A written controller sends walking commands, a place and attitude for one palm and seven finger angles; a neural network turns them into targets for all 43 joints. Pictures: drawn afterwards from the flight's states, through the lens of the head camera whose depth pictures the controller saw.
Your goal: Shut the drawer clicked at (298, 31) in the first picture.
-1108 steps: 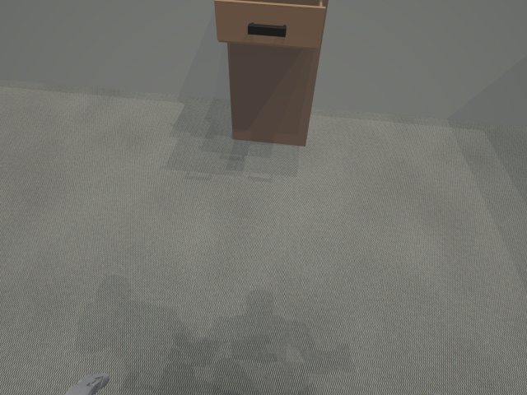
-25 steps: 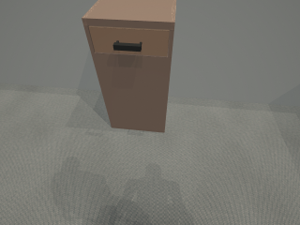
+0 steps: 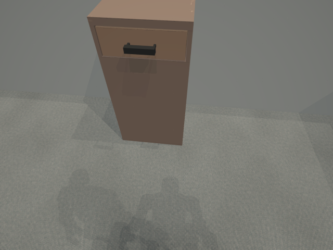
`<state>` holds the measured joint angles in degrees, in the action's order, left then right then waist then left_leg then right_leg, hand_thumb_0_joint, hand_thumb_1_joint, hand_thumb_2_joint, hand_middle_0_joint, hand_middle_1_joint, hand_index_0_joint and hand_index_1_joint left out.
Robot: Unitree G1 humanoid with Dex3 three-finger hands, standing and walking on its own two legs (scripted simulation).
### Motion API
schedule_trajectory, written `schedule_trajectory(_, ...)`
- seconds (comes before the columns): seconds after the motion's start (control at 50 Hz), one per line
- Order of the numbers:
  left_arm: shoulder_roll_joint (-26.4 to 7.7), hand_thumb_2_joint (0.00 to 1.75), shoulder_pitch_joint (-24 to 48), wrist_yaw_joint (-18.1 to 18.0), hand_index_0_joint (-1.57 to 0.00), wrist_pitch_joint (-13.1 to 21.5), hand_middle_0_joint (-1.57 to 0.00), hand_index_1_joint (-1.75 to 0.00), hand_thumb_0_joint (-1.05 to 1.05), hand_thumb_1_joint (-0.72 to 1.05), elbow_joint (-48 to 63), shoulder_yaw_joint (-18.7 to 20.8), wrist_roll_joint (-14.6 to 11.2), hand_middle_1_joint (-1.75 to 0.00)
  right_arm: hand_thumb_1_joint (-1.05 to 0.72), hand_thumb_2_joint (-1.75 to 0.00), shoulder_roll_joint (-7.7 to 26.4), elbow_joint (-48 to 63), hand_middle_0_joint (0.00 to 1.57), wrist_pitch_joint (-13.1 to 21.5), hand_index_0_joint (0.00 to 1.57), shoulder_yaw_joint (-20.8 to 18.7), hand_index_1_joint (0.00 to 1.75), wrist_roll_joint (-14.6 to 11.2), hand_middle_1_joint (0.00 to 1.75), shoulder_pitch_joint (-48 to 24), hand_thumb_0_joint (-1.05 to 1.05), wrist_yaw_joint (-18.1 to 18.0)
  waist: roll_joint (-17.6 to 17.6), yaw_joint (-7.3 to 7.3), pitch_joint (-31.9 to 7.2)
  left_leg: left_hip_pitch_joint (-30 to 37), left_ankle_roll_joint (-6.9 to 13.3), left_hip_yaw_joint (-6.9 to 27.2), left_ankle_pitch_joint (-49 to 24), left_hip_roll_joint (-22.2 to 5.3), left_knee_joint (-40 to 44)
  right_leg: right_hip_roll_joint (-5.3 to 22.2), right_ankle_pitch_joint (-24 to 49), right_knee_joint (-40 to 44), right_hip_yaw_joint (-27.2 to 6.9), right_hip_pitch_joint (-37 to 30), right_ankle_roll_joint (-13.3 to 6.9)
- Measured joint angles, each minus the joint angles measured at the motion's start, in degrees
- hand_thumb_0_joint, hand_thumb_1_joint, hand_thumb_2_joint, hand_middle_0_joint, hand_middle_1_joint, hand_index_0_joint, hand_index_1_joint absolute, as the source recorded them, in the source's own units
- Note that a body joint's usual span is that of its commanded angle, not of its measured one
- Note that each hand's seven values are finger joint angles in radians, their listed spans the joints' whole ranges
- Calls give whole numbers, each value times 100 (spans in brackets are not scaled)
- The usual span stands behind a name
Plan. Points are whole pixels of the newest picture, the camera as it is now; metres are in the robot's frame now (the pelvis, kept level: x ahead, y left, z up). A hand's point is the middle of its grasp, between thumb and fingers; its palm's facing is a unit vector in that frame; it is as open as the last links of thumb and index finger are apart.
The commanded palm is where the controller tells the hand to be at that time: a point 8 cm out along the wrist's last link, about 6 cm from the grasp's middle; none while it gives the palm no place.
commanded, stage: look to check the result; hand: left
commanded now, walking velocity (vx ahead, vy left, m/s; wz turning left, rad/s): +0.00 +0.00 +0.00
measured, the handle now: (140, 47) +0.91 +0.17 +0.01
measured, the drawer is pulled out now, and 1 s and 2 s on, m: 0.00 0.00 0.00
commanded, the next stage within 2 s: stand and wait in 0.06 s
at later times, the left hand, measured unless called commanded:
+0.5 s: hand out of the picture +0.05 +0.20 -0.17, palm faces +0.01 -0.97 -0.25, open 7.4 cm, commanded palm none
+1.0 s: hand out of the picture +0.05 +0.21 -0.17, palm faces +0.00 -0.97 -0.26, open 7.4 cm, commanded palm none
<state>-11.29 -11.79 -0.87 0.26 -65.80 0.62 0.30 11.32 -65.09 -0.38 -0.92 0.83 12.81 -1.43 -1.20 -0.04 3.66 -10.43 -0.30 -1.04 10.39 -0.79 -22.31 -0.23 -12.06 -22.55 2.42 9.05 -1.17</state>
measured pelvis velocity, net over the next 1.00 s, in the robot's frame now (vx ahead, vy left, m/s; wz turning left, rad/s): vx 0.01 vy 0.00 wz -0.01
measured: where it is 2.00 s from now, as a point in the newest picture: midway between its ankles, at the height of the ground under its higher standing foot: outside the picture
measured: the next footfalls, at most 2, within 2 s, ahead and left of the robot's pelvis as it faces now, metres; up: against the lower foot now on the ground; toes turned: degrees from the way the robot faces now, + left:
none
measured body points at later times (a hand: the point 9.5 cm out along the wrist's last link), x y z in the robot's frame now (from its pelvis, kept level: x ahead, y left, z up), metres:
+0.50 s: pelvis +0.01 +0.00 +0.00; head +0.03 +0.00 +0.45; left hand +0.05 +0.25 -0.15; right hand +0.03 -0.25 -0.16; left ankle +0.02 +0.12 -0.74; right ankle +0.00 -0.11 -0.74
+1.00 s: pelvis +0.01 +0.00 +0.00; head +0.03 +0.00 +0.45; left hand +0.05 +0.26 -0.15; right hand +0.04 -0.25 -0.15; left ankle +0.02 +0.12 -0.74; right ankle +0.00 -0.11 -0.74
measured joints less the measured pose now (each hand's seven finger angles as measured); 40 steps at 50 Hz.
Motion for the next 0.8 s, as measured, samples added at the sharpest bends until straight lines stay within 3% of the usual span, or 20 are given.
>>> schedule_trajectory(0.8,-182,90,143,21,-20,42,-20,-30,1,91,11,12,1,-30,-91,-90,133,-57,20,37,20,11,30,-9,30,-179,0,16,45,4,-57,224,18,-35,5,20,221,15,17,240,-35,-223,33)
